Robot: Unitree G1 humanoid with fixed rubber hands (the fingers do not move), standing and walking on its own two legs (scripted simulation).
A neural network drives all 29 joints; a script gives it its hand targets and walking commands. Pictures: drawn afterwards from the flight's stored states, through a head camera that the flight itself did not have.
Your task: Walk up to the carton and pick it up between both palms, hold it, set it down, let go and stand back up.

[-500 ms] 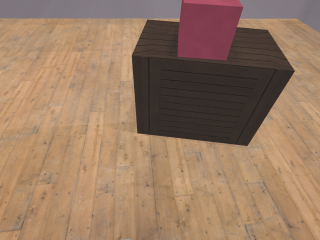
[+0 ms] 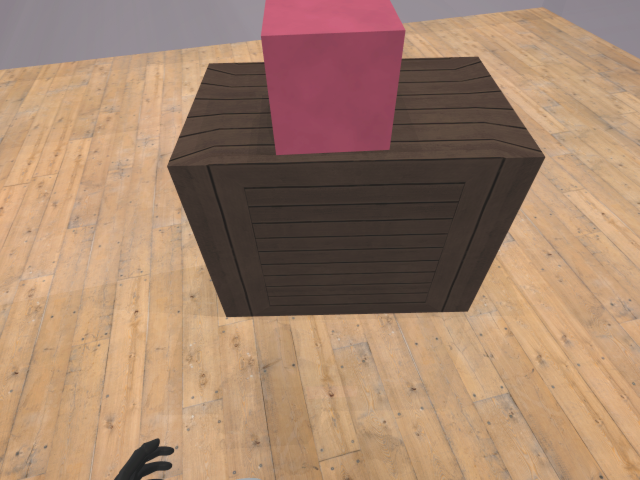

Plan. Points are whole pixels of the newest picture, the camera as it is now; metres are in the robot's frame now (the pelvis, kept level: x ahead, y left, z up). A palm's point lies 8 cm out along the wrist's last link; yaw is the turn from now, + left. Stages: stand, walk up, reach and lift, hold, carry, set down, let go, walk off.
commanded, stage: walk up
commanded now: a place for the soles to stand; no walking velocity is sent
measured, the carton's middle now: (328, 69) +0.97 -0.01 +0.06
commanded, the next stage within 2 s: none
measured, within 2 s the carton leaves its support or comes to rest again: neither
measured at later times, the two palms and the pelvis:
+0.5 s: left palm (158, 407) +0.25 +0.25 -0.11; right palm (530, 399) +0.25 -0.28 -0.08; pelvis +0.20 -0.02 +0.01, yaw +2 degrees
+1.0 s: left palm (216, 343) +0.36 +0.18 -0.11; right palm (503, 256) +0.51 -0.33 -0.08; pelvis +0.38 -0.09 +0.00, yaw +4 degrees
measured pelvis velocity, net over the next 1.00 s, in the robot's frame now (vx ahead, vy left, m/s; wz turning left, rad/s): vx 0.38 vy -0.09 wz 0.07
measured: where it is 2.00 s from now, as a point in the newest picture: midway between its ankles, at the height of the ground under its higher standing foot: (363, 401)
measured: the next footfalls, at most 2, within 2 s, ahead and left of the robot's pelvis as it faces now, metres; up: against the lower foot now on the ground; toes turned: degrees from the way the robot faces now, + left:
left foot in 0.28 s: +0.25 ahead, +0.12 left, +0.00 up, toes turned +6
right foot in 0.66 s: +0.40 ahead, -0.19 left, +0.00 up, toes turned -3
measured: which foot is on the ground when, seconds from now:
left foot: up 0.00-0.26, down 0.28-0.66, up 0.68-0.98, down 1.00-1.00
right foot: down 0.00-0.28, up 0.30-0.64, down 0.66-1.00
